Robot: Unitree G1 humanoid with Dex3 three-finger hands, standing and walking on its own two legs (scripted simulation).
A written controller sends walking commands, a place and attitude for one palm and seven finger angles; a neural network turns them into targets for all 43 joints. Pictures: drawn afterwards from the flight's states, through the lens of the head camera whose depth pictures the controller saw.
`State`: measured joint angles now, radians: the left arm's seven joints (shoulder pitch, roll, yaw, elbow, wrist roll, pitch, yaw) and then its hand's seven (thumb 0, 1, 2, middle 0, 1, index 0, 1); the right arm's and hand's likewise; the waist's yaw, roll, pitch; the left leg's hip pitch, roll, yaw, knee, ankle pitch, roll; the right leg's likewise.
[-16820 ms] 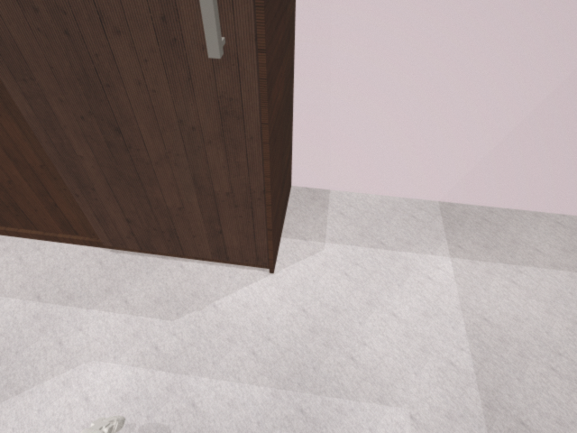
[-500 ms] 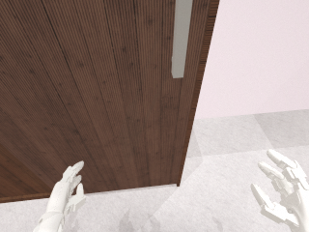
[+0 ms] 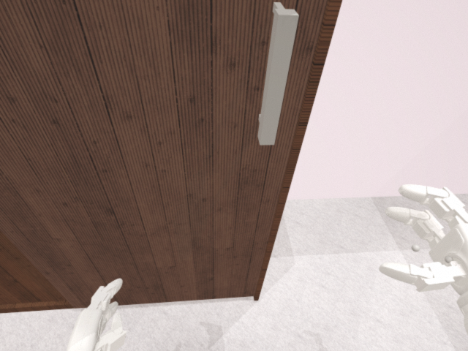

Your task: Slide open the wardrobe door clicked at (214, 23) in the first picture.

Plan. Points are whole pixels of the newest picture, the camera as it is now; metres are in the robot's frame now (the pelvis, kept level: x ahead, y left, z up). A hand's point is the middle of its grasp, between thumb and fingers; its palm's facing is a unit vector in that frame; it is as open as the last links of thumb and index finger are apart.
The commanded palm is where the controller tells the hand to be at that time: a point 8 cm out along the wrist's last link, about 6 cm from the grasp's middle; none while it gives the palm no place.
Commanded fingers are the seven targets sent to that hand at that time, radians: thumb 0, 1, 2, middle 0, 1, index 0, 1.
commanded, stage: raise the hand with hooked fingers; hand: right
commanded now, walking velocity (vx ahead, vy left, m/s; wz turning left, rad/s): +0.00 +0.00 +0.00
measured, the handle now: (271, 79) +0.46 -0.05 +0.27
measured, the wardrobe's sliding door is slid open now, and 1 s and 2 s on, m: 0.00 0.00 0.00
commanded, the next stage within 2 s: move the hooked fingers beside the handle in 1.06 s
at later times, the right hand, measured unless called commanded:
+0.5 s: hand out of the picture +0.26 -0.27 +0.28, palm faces +0.03 +0.99 -0.16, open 13.9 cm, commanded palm +0.24 -0.32 +0.28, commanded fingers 0.00 0.50 -0.30 0.30 1.20 0.30 1.20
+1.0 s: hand out of the picture +0.28 -0.29 +0.29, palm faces +0.12 +0.99 -0.11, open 14.0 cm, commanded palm +0.24 -0.32 +0.29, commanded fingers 0.00 0.50 -0.30 0.30 1.20 0.30 1.20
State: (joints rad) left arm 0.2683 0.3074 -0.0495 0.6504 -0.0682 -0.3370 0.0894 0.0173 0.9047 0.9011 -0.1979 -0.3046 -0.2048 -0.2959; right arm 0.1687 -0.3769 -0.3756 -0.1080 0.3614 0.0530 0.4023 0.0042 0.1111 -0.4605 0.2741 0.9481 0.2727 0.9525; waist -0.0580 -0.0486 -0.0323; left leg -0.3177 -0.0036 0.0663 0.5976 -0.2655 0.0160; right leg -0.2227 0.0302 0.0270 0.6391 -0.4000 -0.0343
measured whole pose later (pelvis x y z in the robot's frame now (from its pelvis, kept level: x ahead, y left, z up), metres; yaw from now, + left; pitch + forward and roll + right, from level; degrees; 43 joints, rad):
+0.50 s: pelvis +0.00 +0.00 +0.01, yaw +0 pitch -4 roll +1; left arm 0.19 0.26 -0.13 0.63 -0.08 -0.20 0.07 0.02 0.90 0.90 -0.20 -0.30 -0.21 -0.30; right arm -0.24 -0.56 -0.51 -0.06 0.36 0.35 0.49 -0.01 0.49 -0.30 0.31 1.19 0.30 1.20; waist -0.08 -0.06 -0.03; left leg -0.18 0.00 0.07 0.46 -0.21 0.02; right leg -0.08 0.04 0.03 0.48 -0.33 -0.03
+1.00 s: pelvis +0.00 +0.00 +0.01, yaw +0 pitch -4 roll +0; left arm 0.16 0.30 -0.10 0.62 -0.11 -0.16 0.06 0.01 0.91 0.90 -0.20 -0.30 -0.20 -0.30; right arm -0.40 -0.62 -0.51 0.12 0.29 0.49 0.45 -0.01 0.50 -0.29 0.31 1.20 0.31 1.20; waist -0.08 -0.06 -0.03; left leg -0.20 0.00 0.07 0.48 -0.21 0.02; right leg -0.10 0.04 0.03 0.49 -0.33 -0.03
